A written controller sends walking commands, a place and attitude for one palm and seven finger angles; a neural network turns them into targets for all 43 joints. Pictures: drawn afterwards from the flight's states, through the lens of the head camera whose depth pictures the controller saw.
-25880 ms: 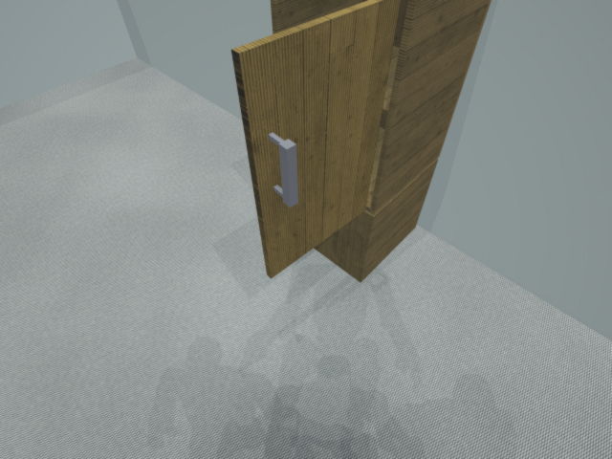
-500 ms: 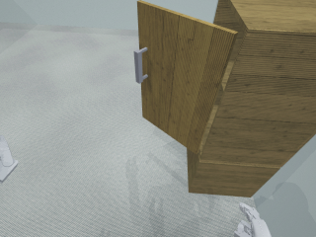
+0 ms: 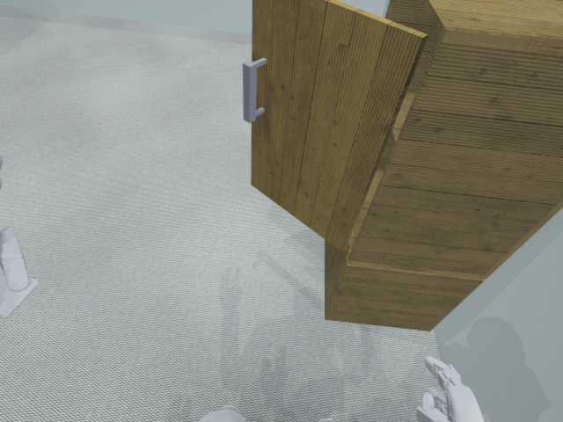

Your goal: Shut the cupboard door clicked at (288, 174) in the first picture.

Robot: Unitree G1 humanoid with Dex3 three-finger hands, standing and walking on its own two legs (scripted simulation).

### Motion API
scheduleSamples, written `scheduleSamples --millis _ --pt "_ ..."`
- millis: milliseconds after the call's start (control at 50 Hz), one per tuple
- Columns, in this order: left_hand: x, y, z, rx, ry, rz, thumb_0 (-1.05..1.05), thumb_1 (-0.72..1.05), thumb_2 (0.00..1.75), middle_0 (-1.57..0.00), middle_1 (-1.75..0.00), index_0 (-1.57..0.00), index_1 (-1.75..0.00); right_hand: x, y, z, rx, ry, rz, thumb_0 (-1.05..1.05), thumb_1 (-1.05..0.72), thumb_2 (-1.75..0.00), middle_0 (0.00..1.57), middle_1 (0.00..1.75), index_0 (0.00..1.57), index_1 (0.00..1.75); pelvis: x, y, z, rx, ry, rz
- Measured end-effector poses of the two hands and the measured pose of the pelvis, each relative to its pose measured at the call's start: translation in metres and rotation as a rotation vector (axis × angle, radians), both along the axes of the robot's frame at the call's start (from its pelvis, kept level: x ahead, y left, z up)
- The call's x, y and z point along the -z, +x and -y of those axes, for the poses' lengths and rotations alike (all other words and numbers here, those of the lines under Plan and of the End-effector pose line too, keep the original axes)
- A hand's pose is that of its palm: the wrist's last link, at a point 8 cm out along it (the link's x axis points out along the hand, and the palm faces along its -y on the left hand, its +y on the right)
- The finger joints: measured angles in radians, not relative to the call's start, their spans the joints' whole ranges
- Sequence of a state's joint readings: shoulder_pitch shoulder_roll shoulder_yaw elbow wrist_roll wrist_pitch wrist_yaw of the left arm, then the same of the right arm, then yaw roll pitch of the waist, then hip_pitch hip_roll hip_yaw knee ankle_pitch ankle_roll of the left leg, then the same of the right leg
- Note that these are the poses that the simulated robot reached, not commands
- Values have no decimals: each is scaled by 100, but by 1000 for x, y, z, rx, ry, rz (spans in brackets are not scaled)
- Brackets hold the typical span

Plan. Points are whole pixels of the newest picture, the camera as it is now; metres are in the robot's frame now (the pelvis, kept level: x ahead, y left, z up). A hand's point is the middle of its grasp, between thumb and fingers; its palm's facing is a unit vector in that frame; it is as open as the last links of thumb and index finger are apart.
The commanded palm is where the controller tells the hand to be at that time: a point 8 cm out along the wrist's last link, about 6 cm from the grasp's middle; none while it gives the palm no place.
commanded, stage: step back with the hand held close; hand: left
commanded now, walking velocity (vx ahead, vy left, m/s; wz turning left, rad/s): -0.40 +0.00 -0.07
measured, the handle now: (255, 90) +0.81 +0.09 +0.04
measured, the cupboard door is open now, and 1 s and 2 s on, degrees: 52 52 52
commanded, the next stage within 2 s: stop stepping back and stand still in 0.32 s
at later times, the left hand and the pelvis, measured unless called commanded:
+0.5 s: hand out of the picture +0.14 +0.23 +0.20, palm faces +0.29 -0.87 -0.41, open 7.4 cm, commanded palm +0.06 +0.29 +0.20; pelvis -0.10 +0.00 +0.00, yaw -4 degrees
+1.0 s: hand out of the picture +0.07 +0.28 +0.21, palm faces +0.32 -0.83 -0.46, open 7.4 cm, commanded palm +0.05 +0.31 +0.20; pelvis -0.14 +0.05 +0.02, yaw -11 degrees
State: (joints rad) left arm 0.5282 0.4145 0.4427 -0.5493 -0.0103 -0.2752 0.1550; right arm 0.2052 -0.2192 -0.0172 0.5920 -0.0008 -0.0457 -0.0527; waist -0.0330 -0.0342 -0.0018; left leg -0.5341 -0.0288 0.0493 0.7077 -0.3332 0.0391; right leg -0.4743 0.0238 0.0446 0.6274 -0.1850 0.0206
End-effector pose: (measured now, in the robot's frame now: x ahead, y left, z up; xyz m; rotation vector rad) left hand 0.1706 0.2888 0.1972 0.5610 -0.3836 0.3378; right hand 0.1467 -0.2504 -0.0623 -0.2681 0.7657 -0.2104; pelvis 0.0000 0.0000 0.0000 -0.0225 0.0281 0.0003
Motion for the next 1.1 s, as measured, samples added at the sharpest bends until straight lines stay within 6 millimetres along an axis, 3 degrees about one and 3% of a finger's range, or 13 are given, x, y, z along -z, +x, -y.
scheduleSamples --millis 220,280,340,420,480,600,660,720,780,860,920,1000,1100 --pt "-15 -50 -39 -109 14 38 1 89 90 -21 -31 -21 -30 -6 -21 -26 -29 4 13 1 -91 -90 20 30 20 30 -8 -26 -9 -23 -75 -31" --pt "-10 -59 -34 -112 -51 33 1 89 90 -21 -31 -21 -30 -9 -23 -36 -66 30 41 1 -91 -90 20 30 20 30 -11 -40 -6 26 -64 -60" --pt "-3 -59 -14 -46 -70 38 2 90 90 -20 -31 -21 -30 -7 -28 -39 -93 48 77 1 -91 -90 21 30 20 30 -6 -63 -1 84 -33 -77" --pt "-5 -56 11 90 -91 56 2 89 90 -21 -31 -21 -30 -8 -53 -34 -37 56 91 1 -90 -90 21 30 20 30 -6 -86 0 86 -58 -31" --pt "-14 -64 18 171 -35 79 2 89 90 -21 -31 -21 -30 -13 -79 -23 32 41 110 1 -90 -90 21 30 21 30 -3 -94 0 71 -59 -4" --pt "-19 -97 -9 112 45 25 1 89 90 -22 -31 -22 -30 -14 -135 1 124 -34 62 1 -90 -90 21 30 20 30 -3 -95 -9 95 -39 25" --pt "-11 -98 -30 39 -18 69 1 89 90 -21 -31 -22 -30 -5 -159 8 161 -86 9 1 -91 -90 21 30 20 30 2 -91 -22 106 -51 39" --pt "2 -86 -44 -16 -140 96 1 89 90 -21 -31 -21 -30 0 -176 1 184 -87 -28 1 -91 -90 20 30 20 30 1 -101 -30 97 -47 55" --pt "7 -81 -39 -2 -202 36 1 90 90 -20 -31 -21 -30 -7 -187 -17 175 -40 -14 1 -91 -90 20 30 20 30 -10 -118 -31 105 -42 53" --pt "-7 -101 -11 129 -105 -48 2 90 90 -20 -31 -20 -30 -18 -194 -39 141 38 53 1 -91 -90 20 30 20 30 -19 -137 -31 119 -23 40" --pt "-23 -125 -5 194 1 -61 2 89 90 -21 -31 -21 -30 -15 -198 -48 128 62 45 1 -91 -90 21 30 20 30 -19 -144 -35 139 -5 40" --pt "-33 -134 -30 111 18 11 1 89 90 -22 -31 -22 -30 -6 -205 -53 133 57 1 1 -90 -90 21 30 20 30 -19 -141 -45 184 6 35" --pt "-9 -115 -63 -18 -126 33 1 89 90 -21 -31 -21 -30 7 -206 -57 155 35 9 1 -91 -90 21 30 20 30 -8 -146 -62 153 -4 60"
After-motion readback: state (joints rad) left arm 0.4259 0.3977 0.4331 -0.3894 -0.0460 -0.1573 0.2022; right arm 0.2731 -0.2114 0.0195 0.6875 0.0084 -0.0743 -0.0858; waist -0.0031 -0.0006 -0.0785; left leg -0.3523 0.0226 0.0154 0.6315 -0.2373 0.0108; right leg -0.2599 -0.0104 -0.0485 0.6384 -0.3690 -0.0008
